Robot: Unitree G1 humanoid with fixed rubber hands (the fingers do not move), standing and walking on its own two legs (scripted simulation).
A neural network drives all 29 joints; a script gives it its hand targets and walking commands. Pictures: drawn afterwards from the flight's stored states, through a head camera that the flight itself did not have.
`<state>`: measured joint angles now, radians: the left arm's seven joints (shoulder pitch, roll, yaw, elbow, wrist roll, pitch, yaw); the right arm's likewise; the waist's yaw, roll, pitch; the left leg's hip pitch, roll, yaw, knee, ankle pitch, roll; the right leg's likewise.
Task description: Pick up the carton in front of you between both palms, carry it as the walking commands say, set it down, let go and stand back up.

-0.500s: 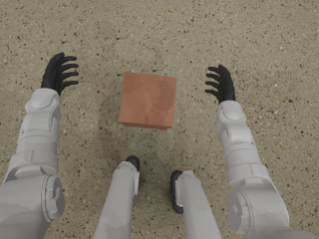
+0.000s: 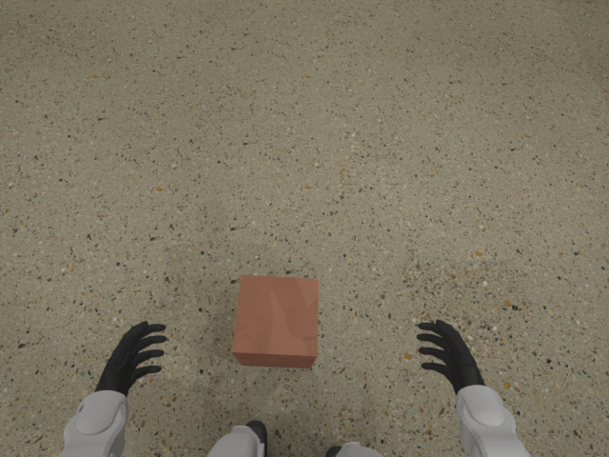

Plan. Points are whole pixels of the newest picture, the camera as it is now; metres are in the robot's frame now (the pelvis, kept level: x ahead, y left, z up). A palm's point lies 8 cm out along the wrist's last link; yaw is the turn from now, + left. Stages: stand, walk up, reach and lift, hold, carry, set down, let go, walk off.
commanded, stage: let go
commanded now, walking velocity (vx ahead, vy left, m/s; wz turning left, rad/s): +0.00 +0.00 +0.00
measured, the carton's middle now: (278, 324) +0.41 +0.05 -0.63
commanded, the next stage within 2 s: stand in 0.56 s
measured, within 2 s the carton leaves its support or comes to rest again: neither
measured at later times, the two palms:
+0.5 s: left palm (125, 418) +0.17 +0.21 -0.05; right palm (513, 408) +0.18 -0.25 -0.05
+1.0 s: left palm (64, 442) +0.15 +0.28 -0.08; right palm (539, 428) +0.16 -0.29 -0.06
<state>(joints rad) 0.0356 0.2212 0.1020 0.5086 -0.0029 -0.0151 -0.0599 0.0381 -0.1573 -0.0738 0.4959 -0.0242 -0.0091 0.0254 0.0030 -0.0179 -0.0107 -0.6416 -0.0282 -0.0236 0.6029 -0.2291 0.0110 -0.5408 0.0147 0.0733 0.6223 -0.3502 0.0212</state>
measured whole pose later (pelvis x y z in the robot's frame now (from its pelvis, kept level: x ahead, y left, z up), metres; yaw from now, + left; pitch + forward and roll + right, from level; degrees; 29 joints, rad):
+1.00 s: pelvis +0.03 +0.00 +0.01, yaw -1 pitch +0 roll +0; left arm 0.23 0.35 0.04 0.70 0.04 0.02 0.02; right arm 0.14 -0.32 -0.04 0.80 -0.04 0.00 -0.02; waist 0.00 -0.04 0.01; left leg -0.23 -0.02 -0.02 0.52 -0.28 0.01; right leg -0.10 0.02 0.08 0.47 -0.36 0.01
